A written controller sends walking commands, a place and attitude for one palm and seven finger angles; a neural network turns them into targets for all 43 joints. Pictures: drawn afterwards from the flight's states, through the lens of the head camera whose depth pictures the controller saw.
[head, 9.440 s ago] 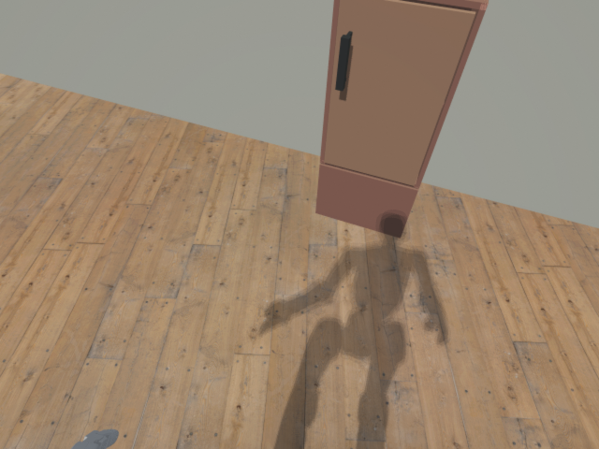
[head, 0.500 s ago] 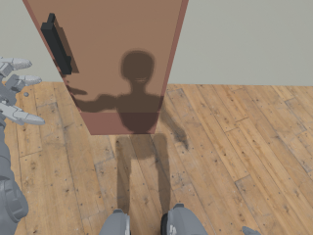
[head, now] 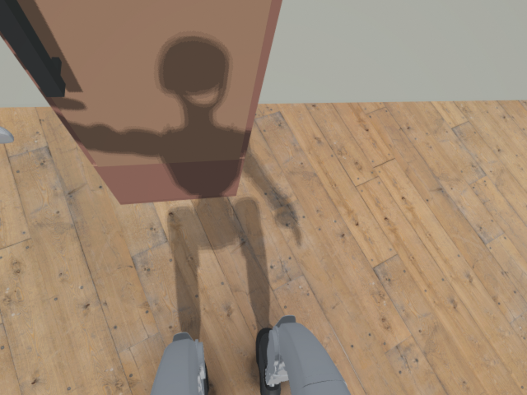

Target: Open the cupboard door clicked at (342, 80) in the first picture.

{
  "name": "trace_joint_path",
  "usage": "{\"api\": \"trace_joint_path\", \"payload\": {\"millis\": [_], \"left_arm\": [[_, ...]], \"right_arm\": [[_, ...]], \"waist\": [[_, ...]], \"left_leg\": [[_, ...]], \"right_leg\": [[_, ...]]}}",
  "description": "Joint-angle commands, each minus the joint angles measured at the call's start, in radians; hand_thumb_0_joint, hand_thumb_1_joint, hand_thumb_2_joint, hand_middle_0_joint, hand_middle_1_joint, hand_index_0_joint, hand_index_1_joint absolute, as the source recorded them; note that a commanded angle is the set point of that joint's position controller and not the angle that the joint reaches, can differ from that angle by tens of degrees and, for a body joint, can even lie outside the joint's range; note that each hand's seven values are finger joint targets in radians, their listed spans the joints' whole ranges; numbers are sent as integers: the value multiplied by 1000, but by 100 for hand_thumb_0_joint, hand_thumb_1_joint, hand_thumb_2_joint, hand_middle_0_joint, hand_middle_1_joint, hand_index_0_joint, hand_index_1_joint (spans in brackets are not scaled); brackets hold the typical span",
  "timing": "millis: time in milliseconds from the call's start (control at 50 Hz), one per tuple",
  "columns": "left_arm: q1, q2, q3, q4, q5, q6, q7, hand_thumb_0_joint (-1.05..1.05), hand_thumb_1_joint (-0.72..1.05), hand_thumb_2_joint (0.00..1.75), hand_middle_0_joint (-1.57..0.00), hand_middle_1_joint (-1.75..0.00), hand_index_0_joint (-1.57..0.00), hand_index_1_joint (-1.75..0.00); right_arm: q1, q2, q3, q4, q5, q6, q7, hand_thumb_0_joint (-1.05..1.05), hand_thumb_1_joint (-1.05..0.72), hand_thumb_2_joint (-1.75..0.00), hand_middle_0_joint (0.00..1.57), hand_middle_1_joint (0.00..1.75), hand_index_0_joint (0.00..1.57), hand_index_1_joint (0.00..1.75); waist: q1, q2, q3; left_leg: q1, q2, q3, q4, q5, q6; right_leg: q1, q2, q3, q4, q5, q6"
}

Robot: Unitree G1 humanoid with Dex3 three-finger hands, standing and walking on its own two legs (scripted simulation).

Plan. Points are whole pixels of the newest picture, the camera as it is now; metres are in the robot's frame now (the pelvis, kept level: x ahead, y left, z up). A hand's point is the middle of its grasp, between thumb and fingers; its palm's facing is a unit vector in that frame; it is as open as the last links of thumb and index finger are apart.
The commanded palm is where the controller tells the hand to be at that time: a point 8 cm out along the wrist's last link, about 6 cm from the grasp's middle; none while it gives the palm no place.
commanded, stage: move the hooked fingers beside the handle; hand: left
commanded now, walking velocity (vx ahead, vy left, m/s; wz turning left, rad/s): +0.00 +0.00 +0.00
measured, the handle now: (31, 36) +0.59 +0.27 +0.07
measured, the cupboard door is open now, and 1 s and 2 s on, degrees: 0 0 0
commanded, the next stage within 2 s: slide the fingers in behind the handle in 1.00 s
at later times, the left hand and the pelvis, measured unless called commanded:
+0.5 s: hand out of the picture +0.54 +0.34 +0.07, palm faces +0.07 -1.00 -0.01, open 14.0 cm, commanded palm +0.54 +0.35 +0.07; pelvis +0.01 +0.01 -0.01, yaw -2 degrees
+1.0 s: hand out of the picture +0.54 +0.33 +0.07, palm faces +0.07 -1.00 -0.01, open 14.0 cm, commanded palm +0.53 +0.35 +0.07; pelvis +0.02 +0.01 +0.00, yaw -1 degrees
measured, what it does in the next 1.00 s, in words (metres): stands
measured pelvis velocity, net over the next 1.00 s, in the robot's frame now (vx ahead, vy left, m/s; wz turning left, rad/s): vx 0.02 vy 0.01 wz -0.02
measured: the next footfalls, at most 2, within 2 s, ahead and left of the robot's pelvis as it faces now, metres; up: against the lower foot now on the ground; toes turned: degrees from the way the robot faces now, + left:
none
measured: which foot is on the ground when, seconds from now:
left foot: down 0.00-1.00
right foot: down 0.00-1.00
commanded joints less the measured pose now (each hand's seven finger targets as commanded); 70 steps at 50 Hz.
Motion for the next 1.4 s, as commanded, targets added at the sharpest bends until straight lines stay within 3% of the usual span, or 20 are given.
{"api": "trace_joint_path", "payload": {"millis": [0,180,240,300,360,420,460,500,560,600,660,760,920,980,1080,1160,1220,1260,1320,1380], "left_arm": [[-428,396,37,-176,-3,-37,0,0,-50,30,-30,-120,-30,-120],[-512,537,69,-150,48,5,-8,0,-50,30,-30,-120,-30,-120],[-443,514,67,-140,42,18,-23,0,-50,30,-30,-120,-30,-120],[-451,500,71,-173,31,27,-36,0,-50,30,-30,-120,-30,-120],[-480,468,62,-218,22,20,-35,0,-50,30,-30,-120,-30,-120],[-481,490,85,-219,21,21,-22,0,-50,30,-30,-120,-30,-120],[-459,481,79,-253,31,16,-15,0,-50,30,-30,-120,-30,-120],[-438,485,91,-266,32,15,-8,0,-50,30,-30,-120,-30,-120],[-417,399,45,-272,17,16,-11,0,-50,30,-30,-120,-30,-120],[-383,418,70,-258,7,20,-9,0,-50,30,-30,-120,-30,-120],[-399,390,46,-264,11,14,-1,0,-50,30,-30,-120,-30,-120],[-380,364,36,-241,9,-4,11,0,-50,30,-30,-120,-30,-120],[-413,408,52,-211,11,-14,13,0,-50,30,-30,-120,-30,-120],[-413,443,71,-245,20,-25,12,0,-50,30,-30,-120,-30,-120],[-429,421,48,-196,11,-10,-5,0,-50,30,-30,-120,-30,-120],[-455,427,41,-220,15,-9,-6,0,-50,30,-30,-120,-30,-120],[-444,408,35,-209,10,-2,0,0,-50,30,-30,-120,-30,-120],[-458,388,20,-236,10,-3,3,0,-50,30,-30,-120,-30,-120],[-441,383,29,-225,5,7,13,0,-50,30,-30,-120,-30,-120],[-448,399,38,-254,16,2,30,0,-50,30,-30,-120,-30,-120]], "right_arm": [[199,-216,-61,-32,-6,4,-13,0,-90,-90,20,30,20,30],[233,-221,-36,-48,-10,31,-7,0,-90,-90,20,30,20,30],[245,-219,-37,-61,-8,40,1,0,-90,-90,20,30,20,30],[254,-221,-44,-57,-8,49,6,0,-90,-90,20,30,20,30],[267,-220,-51,-43,-10,53,14,0,-90,-90,20,30,20,30],[271,-218,-51,-37,-15,52,18,0,-90,-90,20,30,20,30],[275,-215,-54,-37,-15,55,24,0,-90,-90,20,30,20,30],[280,-213,-57,-35,-19,57,27,0,-90,-90,20,30,20,30],[279,-207,-61,-31,-18,63,34,0,-90,-90,20,30,20,30],[276,-212,-65,-36,-17,63,32,0,-90,-90,20,30,20,30],[272,-208,-65,-36,-16,65,32,0,-90,-90,20,30,20,30],[265,-207,-67,-41,-18,63,32,0,-90,-90,20,30,20,30],[243,-210,-63,-45,-14,53,24,0,-90,-90,20,30,20,30],[246,-209,-63,-46,-16,49,23,0,-90,-90,20,30,20,30],[239,-212,-57,-42,-10,50,21,0,-90,-90,20,30,20,30],[240,-211,-51,-41,-9,50,19,0,-90,-90,20,30,20,30],[242,-208,-51,-39,-9,50,20,0,-90,-90,20,30,20,30],[247,-207,-52,-33,-9,52,21,0,-90,-90,20,30,20,30],[246,-205,-53,-38,-9,51,24,0,-90,-90,20,30,20,30],[252,-202,-53,-35,-13,50,27,0,-90,-90,20,30,20,30]], "waist": [[-12,257,-520],[-39,312,-567],[-24,328,-574],[-33,312,-586],[-33,373,-606],[-37,339,-591],[-23,405,-613],[-16,395,-613],[-24,408,-585],[-19,357,-564],[-25,376,-543],[-27,342,-520],[-33,299,-517],[-15,357,-567],[-39,308,-526],[-34,341,-560],[-36,315,-558],[-38,360,-574],[-35,311,-564],[-27,337,-583]], "left_leg": [[355,-7,-89,-126,515,-21],[331,1,-96,-82,581,-14],[363,4,-103,-89,629,-20],[388,12,-109,-87,649,-21],[479,21,-132,-91,720,-41],[441,18,-124,-88,693,-34],[504,20,-129,-99,749,-45],[521,22,-135,-101,789,-49],[587,30,-150,-114,846,-62],[543,25,-139,-120,809,-52],[550,24,-132,-125,803,-53],[528,22,-127,-130,781,-53],[422,9,-104,-115,658,-29],[464,11,-109,-111,716,-39],[415,10,-107,-101,645,-26],[414,8,-107,-101,624,-25],[397,7,-105,-98,609,-22],[447,12,-113,-100,650,-29],[400,6,-103,-100,605,-20],[427,8,-109,-106,635,-26]], "right_leg": [[212,41,54,-51,197,-18],[204,51,46,-27,245,-14],[190,55,35,-27,247,-18],[168,58,30,-32,243,-12],[100,60,19,-34,219,-15],[132,63,23,-40,230,-13],[118,63,21,-44,231,-18],[130,63,17,-48,247,-19],[80,67,5,-62,233,-20],[119,68,10,-72,241,-18],[106,67,12,-74,239,-19],[126,66,15,-77,243,-21],[184,64,30,-65,248,-19],[191,62,32,-55,267,-22],[167,64,30,-54,241,-16],[170,62,32,-47,233,-19],[177,62,33,-48,237,-18],[146,61,29,-47,236,-19],[182,63,35,-53,241,-16],[184,62,32,-49,249,-18]]}}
